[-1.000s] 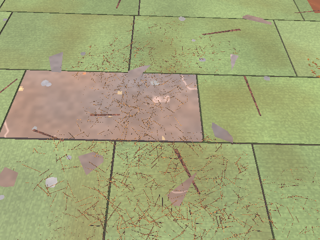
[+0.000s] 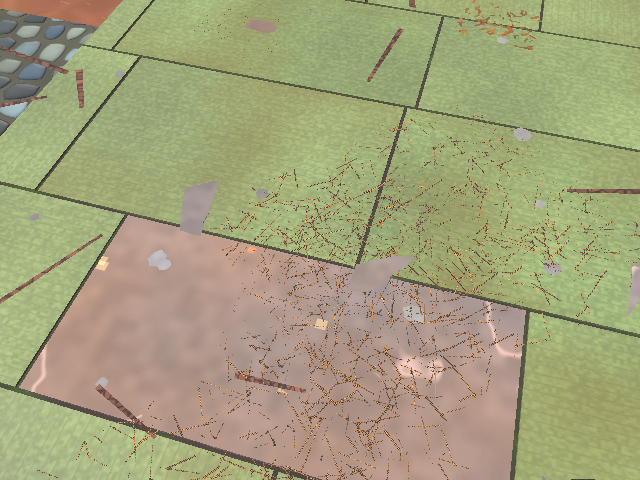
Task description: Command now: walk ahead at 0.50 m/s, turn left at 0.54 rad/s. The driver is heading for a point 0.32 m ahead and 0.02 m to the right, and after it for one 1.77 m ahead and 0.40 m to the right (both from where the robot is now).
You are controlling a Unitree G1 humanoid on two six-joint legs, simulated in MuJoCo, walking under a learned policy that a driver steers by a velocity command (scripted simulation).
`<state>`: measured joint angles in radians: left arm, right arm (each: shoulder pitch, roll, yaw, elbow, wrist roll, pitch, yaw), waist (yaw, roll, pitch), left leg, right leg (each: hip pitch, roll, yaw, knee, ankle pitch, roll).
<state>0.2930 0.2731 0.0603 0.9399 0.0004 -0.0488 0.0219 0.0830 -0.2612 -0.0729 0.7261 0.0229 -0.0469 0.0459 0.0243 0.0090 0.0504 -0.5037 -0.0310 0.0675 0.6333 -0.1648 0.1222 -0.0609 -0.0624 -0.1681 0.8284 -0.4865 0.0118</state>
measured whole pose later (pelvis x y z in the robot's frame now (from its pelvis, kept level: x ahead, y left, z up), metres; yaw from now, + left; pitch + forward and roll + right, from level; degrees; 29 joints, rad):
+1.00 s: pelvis +0.59 -0.02 +0.01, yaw -16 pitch +3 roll +1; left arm 0.39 0.30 0.08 0.77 -0.02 -0.03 0.02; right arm 0.04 -0.26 -0.04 0.66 -0.01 -0.13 0.01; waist 0.07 -0.02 -0.01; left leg -0.45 -0.04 -0.05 0.48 -0.06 0.00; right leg -0.13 0.11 0.25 0.65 -0.48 -0.06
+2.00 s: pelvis +1.07 -0.24 +0.00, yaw -15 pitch +2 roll -2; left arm 0.33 0.28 0.09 0.84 -0.02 -0.05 0.02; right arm 0.08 -0.26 -0.05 0.72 0.02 -0.03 0.06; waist 0.05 0.02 0.03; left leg -0.56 0.05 0.06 0.63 -0.12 0.09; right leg 0.11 -0.04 -0.29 0.34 -0.44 0.05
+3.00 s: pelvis +1.65 -0.35 +0.02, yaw -19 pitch +3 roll +0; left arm 0.42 0.29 0.07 0.79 -0.03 -0.03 0.02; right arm 0.01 -0.27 -0.03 0.64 0.00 -0.12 0.02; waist 0.10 0.03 0.01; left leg -0.48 -0.02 -0.09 0.44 -0.01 -0.02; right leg -0.06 0.11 0.23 0.43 -0.39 -0.07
